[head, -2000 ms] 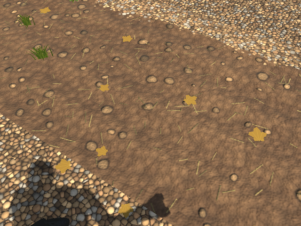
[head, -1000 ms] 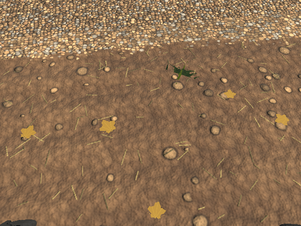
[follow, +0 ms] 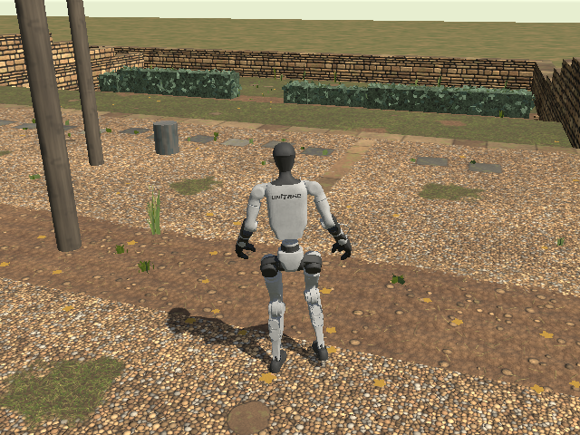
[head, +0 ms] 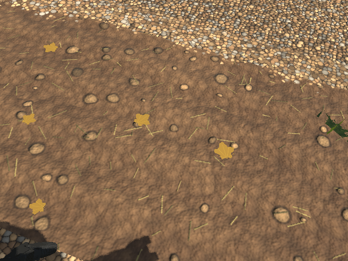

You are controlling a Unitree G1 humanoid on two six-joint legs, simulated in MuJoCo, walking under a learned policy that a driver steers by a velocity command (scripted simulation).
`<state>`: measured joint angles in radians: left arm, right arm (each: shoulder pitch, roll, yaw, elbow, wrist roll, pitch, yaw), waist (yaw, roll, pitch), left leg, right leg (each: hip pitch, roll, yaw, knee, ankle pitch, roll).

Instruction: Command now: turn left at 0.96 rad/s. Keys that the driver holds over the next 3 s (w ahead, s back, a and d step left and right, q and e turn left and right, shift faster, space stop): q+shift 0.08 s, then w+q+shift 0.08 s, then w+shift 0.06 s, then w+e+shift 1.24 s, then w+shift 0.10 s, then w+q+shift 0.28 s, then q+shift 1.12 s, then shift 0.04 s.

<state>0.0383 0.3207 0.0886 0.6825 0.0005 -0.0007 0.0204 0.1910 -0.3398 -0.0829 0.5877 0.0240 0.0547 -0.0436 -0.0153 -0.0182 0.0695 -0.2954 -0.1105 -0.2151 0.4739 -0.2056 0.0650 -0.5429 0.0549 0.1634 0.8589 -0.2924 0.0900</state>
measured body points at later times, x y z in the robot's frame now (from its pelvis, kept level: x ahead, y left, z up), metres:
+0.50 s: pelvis +0.14 +0.01 +0.00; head +0.17 +0.00 +0.45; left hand +0.02 +0.28 -0.11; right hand +0.42 -0.15 -0.08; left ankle +0.17 +0.16 -0.72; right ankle +0.08 -0.14 -0.74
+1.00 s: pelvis +0.49 +0.02 -0.05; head +0.53 +0.01 +0.39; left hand +0.79 +0.20 -0.12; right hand +0.37 -0.23 -0.18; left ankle +0.22 +0.18 -0.67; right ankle +0.60 -0.03 -0.75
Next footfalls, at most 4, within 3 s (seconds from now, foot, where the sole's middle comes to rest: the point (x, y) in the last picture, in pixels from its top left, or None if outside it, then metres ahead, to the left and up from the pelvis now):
0.18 right None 0.12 -0.13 -0.78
0.54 left None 0.22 0.17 -0.78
0.98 right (176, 203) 0.64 -0.04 -0.78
1.40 left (181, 113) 1.10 -0.07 -0.78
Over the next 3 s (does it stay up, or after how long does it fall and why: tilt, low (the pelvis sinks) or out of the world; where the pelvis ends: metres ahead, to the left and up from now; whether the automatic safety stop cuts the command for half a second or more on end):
stays up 1.49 -0.65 0.00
